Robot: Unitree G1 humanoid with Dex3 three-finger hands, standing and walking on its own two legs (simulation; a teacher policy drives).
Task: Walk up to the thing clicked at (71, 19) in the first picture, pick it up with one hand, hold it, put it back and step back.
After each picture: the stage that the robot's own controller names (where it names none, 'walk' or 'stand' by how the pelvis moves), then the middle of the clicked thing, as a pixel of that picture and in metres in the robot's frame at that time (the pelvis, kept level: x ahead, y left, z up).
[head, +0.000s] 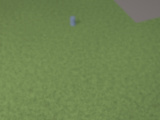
stand; (72, 21) +1.78 +0.15 -0.72
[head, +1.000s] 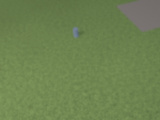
walk; (75, 32) +1.66 +0.22 -0.72
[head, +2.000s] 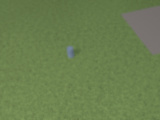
walk; (70, 52) +1.14 +0.24 -0.71
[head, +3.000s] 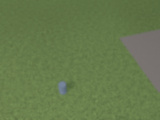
walk; (62, 88) +0.73 +0.20 -0.69
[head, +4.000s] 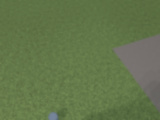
stand; (53, 119) +0.44 +0.22 -0.70
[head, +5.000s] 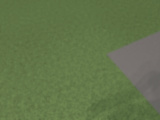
stand; out of the picture +0.37 +0.26 -0.72
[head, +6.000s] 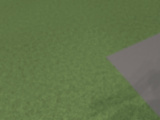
stand; out of the picture +0.35 +0.26 -0.73
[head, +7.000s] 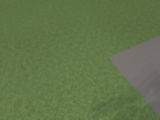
stand; out of the picture +0.35 +0.26 -0.73
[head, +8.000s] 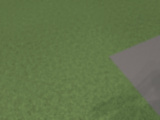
stand; out of the picture +0.34 +0.26 -0.73
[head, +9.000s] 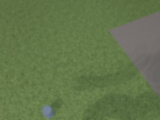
go down; (48, 112) +0.38 +0.25 -0.66
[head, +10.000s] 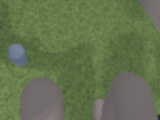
go down; (18, 55) +0.45 +0.26 -0.29
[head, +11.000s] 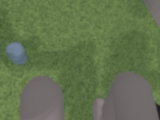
close in; (17, 54) +0.45 +0.26 -0.29
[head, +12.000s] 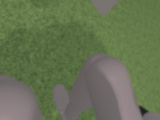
close in; out of the picture +0.44 +0.30 -0.23
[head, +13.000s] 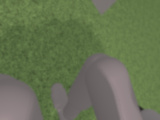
close; out of the picture +0.42 +0.29 -0.23
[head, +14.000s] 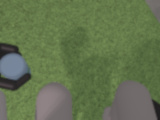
lift; (16, 69) +0.35 +0.24 -0.05
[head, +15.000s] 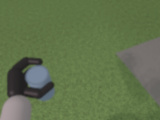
hold; (41, 84) +0.32 +0.16 +0.06
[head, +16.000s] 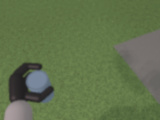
hold; (41, 87) +0.33 +0.17 +0.01
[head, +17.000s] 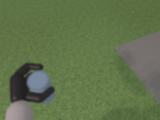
hold; (42, 87) +0.33 +0.17 +0.01
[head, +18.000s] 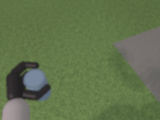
crouch; (38, 85) +0.34 +0.18 +0.00
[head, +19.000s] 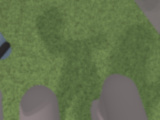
crouch; out of the picture +0.46 +0.25 -0.09
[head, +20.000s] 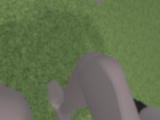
lower; out of the picture +0.44 +0.31 -0.23
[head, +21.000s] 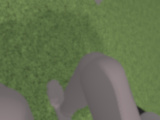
lower; out of the picture +0.44 +0.32 -0.23
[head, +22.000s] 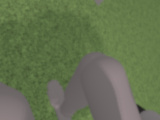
lower; out of the picture +0.44 +0.31 -0.23
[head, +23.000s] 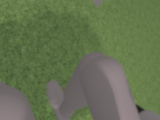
lower; out of the picture +0.44 +0.31 -0.23
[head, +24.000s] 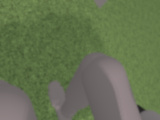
loosen; out of the picture +0.44 +0.31 -0.23
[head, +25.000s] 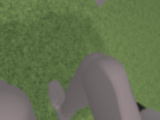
withdraw; out of the picture +0.44 +0.31 -0.23
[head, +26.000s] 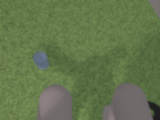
walk; (41, 61) +0.47 +0.23 -0.38
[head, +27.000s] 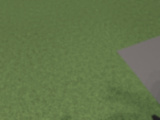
stand; out of the picture +0.39 +0.21 -0.66
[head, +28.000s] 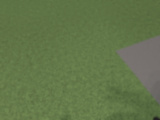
stand; out of the picture +0.40 +0.22 -0.67
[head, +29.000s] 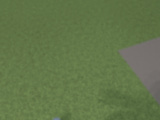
stand; out of the picture +0.40 +0.22 -0.68
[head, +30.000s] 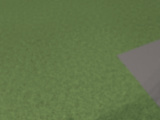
stand; out of the picture +0.41 +0.23 -0.72
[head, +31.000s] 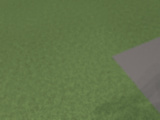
stand; out of the picture +0.37 +0.25 -0.73
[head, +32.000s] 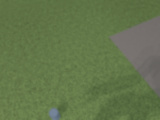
walk; (54, 114) +0.40 +0.25 -0.71
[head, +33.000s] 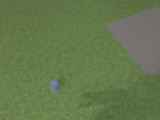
walk; (54, 86) +0.64 +0.23 -0.71
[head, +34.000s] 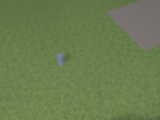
stand; (61, 59) +0.99 +0.32 -0.70
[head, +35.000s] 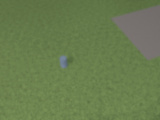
stand; (63, 61) +0.98 +0.24 -0.71
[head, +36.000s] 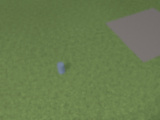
stand; (61, 68) +0.98 +0.24 -0.72
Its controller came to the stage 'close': yes
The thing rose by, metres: 0.73
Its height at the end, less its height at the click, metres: +0.00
